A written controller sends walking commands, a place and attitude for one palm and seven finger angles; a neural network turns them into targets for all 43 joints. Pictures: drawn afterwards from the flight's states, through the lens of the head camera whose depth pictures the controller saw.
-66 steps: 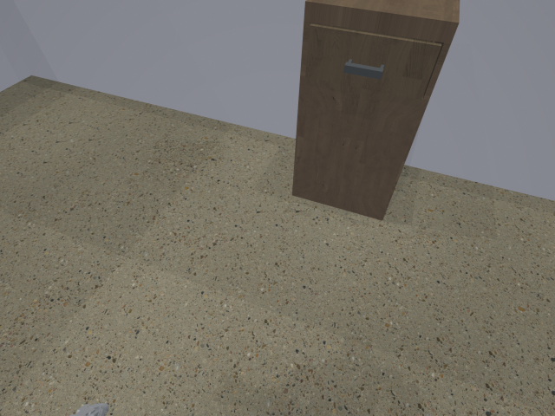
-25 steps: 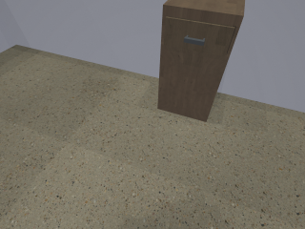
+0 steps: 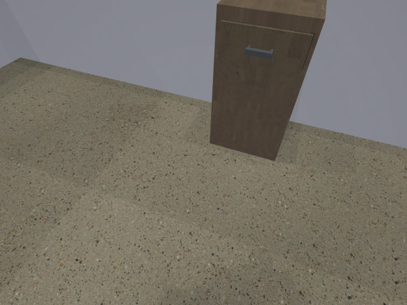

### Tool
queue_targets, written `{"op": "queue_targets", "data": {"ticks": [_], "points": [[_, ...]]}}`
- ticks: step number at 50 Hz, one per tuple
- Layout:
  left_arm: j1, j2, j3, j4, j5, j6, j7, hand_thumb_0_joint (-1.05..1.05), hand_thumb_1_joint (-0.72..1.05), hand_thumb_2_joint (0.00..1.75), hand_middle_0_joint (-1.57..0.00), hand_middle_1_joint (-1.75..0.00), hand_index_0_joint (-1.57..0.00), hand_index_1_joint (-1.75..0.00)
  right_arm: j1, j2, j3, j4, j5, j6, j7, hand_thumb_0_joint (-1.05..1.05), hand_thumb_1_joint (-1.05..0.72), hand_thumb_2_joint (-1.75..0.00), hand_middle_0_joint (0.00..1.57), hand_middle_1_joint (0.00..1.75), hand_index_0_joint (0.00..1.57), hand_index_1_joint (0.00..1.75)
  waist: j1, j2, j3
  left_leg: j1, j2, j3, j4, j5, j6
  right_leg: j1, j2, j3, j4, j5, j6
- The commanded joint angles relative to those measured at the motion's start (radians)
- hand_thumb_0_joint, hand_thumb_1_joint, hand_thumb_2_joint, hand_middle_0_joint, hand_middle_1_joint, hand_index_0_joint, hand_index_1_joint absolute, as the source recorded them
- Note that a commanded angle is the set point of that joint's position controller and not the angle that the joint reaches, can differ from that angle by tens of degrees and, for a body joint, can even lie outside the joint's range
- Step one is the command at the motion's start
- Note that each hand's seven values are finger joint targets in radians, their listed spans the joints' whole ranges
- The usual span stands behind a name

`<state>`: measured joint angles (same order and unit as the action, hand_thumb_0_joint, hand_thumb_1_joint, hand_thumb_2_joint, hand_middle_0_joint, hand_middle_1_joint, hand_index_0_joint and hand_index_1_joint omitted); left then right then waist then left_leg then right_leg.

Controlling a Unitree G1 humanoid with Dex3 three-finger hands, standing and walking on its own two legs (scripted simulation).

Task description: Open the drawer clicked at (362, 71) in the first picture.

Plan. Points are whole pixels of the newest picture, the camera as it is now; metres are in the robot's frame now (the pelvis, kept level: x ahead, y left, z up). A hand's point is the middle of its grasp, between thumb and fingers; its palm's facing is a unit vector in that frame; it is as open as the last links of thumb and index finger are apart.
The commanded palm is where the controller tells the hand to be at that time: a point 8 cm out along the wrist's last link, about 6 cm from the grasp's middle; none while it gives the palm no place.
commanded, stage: look at it before walking up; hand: left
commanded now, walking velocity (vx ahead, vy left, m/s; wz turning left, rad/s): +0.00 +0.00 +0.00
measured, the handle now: (259, 50) +1.17 -0.19 -0.04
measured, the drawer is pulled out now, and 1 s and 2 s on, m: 0.02 0.02 0.02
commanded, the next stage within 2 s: walk to a spot facing it in 0.12 s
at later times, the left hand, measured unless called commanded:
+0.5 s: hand out of the picture +0.06 +0.20 -0.18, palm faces -0.09 -0.97 -0.24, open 7.4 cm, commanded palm none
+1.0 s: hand (141, 299) +0.17 +0.16 -0.19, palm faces -0.17 -0.97 -0.17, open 7.4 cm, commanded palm none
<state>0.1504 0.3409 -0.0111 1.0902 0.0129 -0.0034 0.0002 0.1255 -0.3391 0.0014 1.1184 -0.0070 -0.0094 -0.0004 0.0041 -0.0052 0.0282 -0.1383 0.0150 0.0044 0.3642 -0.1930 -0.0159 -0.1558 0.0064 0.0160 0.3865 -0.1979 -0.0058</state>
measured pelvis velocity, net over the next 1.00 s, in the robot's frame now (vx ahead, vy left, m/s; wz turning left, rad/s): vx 0.21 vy -0.02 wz -0.31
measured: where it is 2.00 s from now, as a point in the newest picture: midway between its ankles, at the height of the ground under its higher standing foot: (222, 285)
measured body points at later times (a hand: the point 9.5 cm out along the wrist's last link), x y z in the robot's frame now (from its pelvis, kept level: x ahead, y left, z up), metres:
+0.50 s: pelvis +0.04 -0.01 -0.01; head +0.03 -0.02 +0.44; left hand +0.07 +0.25 -0.16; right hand +0.05 -0.27 -0.16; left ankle +0.00 +0.13 -0.75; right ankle +0.01 -0.11 -0.73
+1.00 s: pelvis +0.21 -0.02 -0.02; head +0.24 -0.02 +0.43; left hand +0.19 +0.21 -0.17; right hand +0.28 -0.27 -0.15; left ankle +0.35 +0.07 -0.73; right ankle +0.05 -0.11 -0.75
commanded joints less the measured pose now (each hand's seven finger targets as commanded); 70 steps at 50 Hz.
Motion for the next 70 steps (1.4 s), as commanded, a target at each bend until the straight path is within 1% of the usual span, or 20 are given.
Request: {"op": "queue_targets", "data": {"ticks": [1,12,16,22,24,26,27,28,29,31,33,36,46,49,50,51,52,55,58,70], "points": [[-0.047,0.207,0.044,-0.069,-0.001,-0.028,0.012,0.0,0.9,0.9,-0.2,-0.3,-0.2,-0.3,-0.049,-0.205,-0.036,-0.065,-0.001,-0.026,-0.011,0.0,-0.9,-0.9,0.2,0.3,0.2,0.3,-0.005,0.007,-0.061,0.023,0.105,-0.091,-0.054,0.102,0.041,-0.004,-0.123,0.109,-0.07,0.109,-0.028],[-0.019,0.148,0.032,-0.05,-0.003,-0.02,0.014,0.0,0.9,0.9,-0.2,-0.3,-0.2,-0.3,-0.027,-0.145,-0.022,-0.05,-0.004,-0.02,-0.011,0.0,-0.9,-0.9,0.2,0.3,0.2,0.3,-0.006,-0.002,-0.073,0.042,0.107,-0.072,-0.049,0.077,0.029,-0.002,-0.12,0.111,-0.074,0.086,-0.021],[0.049,0.098,0.038,-0.066,0.008,0.018,-0.004,0.0,0.9,0.9,-0.2,-0.3,-0.2,-0.3,0.052,-0.099,-0.027,-0.059,-0.017,0.005,-0.007,0.0,-0.9,-0.9,0.2,0.3,0.2,0.3,-0.004,0.003,0.057,-0.057,0.106,-0.047,-0.031,-0.333,0.029,-0.145,-0.07,0.162,-0.052,-0.324,-0.037],[0.053,0.008,0.066,-0.168,0.009,0.0,-0.032,0.0,0.9,0.9,-0.2,-0.3,-0.2,-0.3,0.156,-0.16,-0.081,-0.104,-0.014,-0.024,-0.015,0.0,-0.9,-0.9,0.2,0.3,0.2,0.3,-0.038,0.2,0.069,0.072,0.359,-0.248,-0.156,-0.372,0.187,-0.4,-0.001,-0.027,0.403,-0.279,-0.015],[0.029,-0.008,0.073,-0.189,0.01,-0.011,-0.04,0.0,0.9,0.9,-0.2,-0.3,-0.2,-0.3,0.164,-0.127,-0.08,-0.108,-0.017,-0.034,-0.016,0.0,-0.9,-0.9,0.2,0.3,0.2,0.3,-0.035,0.153,0.069,0.07,0.363,-0.163,-0.098,-0.158,0.186,-0.374,-0.049,-0.04,0.374,-0.315,-0.011],[0.162,-0.04,0.079,-0.144,0.013,-0.018,-0.044,0.0,0.9,0.9,-0.2,-0.3,-0.2,-0.3,0.111,-0.103,-0.074,-0.114,-0.02,-0.034,-0.017,0.0,-0.9,-0.9,0.2,0.3,0.2,0.3,0.036,0.123,0.045,-0.07,0.286,0.002,0.08,-0.059,0.117,-0.117,-0.026,-0.102,0.214,-0.186,-0.017],[0.303,-0.012,0.09,-0.097,0.016,-0.026,-0.039,0.0,0.9,0.9,-0.2,-0.3,-0.2,-0.3,0.089,-0.072,-0.068,-0.126,-0.016,-0.034,-0.014,0.0,-0.9,-0.9,0.2,0.3,0.2,0.3,0.099,0.001,0.005,-0.216,0.203,0.095,0.313,-0.094,0.063,0.094,-0.028,-0.053,0.082,-0.121,-0.036],[0.445,0.123,0.121,-0.058,0.023,-0.045,-0.017,0.0,0.9,0.9,-0.2,-0.3,-0.2,-0.3,0.06,0.019,-0.05,-0.179,-0.001,-0.039,-0.003,0.0,-0.9,-0.9,0.2,0.3,0.2,0.3,0.142,-0.394,-0.019,-0.552,0.049,0.21,0.689,-0.338,-0.01,0.288,-0.321,0.459,-0.115,-0.181,-0.152],[0.512,0.127,0.114,-0.047,-0.003,-0.05,0.004,0.0,0.9,0.9,-0.2,-0.3,-0.2,-0.3,-0.036,-0.017,-0.05,-0.227,-0.01,-0.049,-0.002,0.0,-0.9,-0.9,0.2,0.3,0.2,0.3,0.164,-0.285,0.004,-0.637,0.054,0.071,0.799,-0.392,-0.001,0.261,-0.401,0.65,-0.181,-0.05,-0.229],[0.417,0.063,0.098,-0.061,0.007,-0.054,0.011,0.0,0.9,0.9,-0.2,-0.3,-0.2,-0.3,-0.073,0.014,-0.057,-0.216,-0.012,-0.054,0.0,0.0,-0.9,-0.9,0.2,0.3,0.2,0.3,0.107,-0.078,0.079,-0.658,0.112,0.007,0.861,-0.251,-0.003,0.159,-0.365,0.549,-0.157,-0.033,-0.272],[0.337,0.01,0.085,-0.081,0.013,-0.062,0.015,0.0,0.9,0.9,-0.2,-0.3,-0.2,-0.3,-0.012,0.041,-0.06,-0.185,-0.02,-0.041,0.006,0.0,-0.9,-0.9,0.2,0.3,0.2,0.3,0.044,-0.019,0.068,-0.586,0.128,0.013,0.81,-0.159,-0.023,0.068,-0.311,0.41,-0.165,-0.005,-0.238],[0.324,-0.015,0.083,-0.07,0.012,-0.073,0.014,0.0,0.9,0.9,-0.2,-0.3,-0.2,-0.3,0.029,0.075,-0.066,-0.174,-0.017,-0.026,0.015,0.0,-0.9,-0.9,0.2,0.3,0.2,0.3,0.011,-0.085,0.057,-0.536,0.119,0.044,0.721,-0.06,-0.039,0.023,-0.234,0.266,-0.178,0.082,-0.2],[0.348,-0.015,0.092,-0.036,0.016,-0.07,0.024,0.0,0.9,0.9,-0.2,-0.3,-0.2,-0.3,-0.112,0.108,-0.064,-0.251,-0.007,-0.048,0.029,0.0,-0.9,-0.9,0.2,0.3,0.2,0.3,0.047,-0.137,0.077,-0.377,0.063,0.095,0.332,0.003,-0.012,0.067,-0.197,0.207,-0.116,0.308,-0.153],[0.304,-0.01,0.102,-0.052,0.011,-0.065,0.023,0.0,0.9,0.9,-0.2,-0.3,-0.2,-0.3,0.104,0.056,-0.078,-0.189,-0.013,-0.06,0.002,0.0,-0.9,-0.9,0.2,0.3,0.2,0.3,-0.056,-0.093,-0.015,-0.015,0.016,0.111,0.156,0.039,0.014,-0.027,-0.131,0.168,0.152,0.478,-0.114],[0.317,-0.044,0.102,-0.063,0.002,-0.064,0.017,0.0,0.9,0.9,-0.2,-0.3,-0.2,-0.3,0.26,-0.023,-0.097,-0.146,-0.023,-0.066,-0.015,0.0,-0.9,-0.9,0.2,0.3,0.2,0.3,-0.111,0.022,-0.125,0.258,0.142,-0.009,0.13,0.049,0.049,-0.177,-0.074,0.13,0.375,0.334,-0.082],[0.362,-0.101,0.101,-0.084,-0.01,-0.061,0.003,0.0,0.9,0.9,-0.2,-0.3,-0.2,-0.3,0.373,-0.136,-0.118,-0.124,-0.033,-0.069,-0.02,0.0,-0.9,-0.9,0.2,0.3,0.2,0.3,-0.117,0.31,-0.25,0.426,0.47,-0.397,0.041,0.097,0.161,-0.386,0.061,-0.016,0.743,-0.297,-0.031],[0.305,-0.08,0.102,-0.11,0.0,-0.065,0.003,0.0,0.9,0.9,-0.2,-0.3,-0.2,-0.3,0.36,-0.119,-0.104,-0.13,-0.018,-0.058,-0.015,0.0,-0.9,-0.9,0.2,0.3,0.2,0.3,-0.108,0.244,-0.224,0.299,0.526,-0.468,-0.064,-0.033,0.211,-0.426,0.035,0.022,0.903,-0.394,-0.042],[0.172,-0.097,0.104,-0.132,0.015,-0.039,-0.022,0.0,0.9,0.9,-0.2,-0.3,-0.2,-0.3,0.173,0.039,-0.066,-0.16,-0.017,-0.072,-0.025,0.0,-0.9,-0.9,0.2,0.3,0.2,0.3,-0.037,0.144,0.019,-0.02,0.424,-0.217,-0.118,0.013,0.164,-0.481,-0.09,0.01,0.965,-0.203,-0.013],[0.222,-0.133,0.103,-0.131,0.016,0.01,-0.03,0.0,0.9,0.9,-0.2,-0.3,-0.2,-0.3,0.128,0.064,-0.058,-0.159,-0.015,-0.077,-0.031,0.0,-0.9,-0.9,0.2,0.3,0.2,0.3,0.024,0.148,0.002,-0.117,0.343,0.054,-0.091,0.25,0.13,-0.384,-0.105,-0.034,0.847,-0.136,0.015],[-0.035,-0.095,0.105,-0.27,0.019,0.034,-0.034,0.0,0.9,0.9,-0.2,-0.3,-0.2,-0.3,0.169,-0.032,-0.094,-0.17,-0.025,-0.027,-0.019,0.0,-0.9,-0.9,0.2,0.3,0.2,0.3,-0.028,0.138,0.018,-0.02,0.386,0.217,0.033,0.291,0.118,-0.271,-0.079,-0.123,0.354,-0.093,0.022]]}}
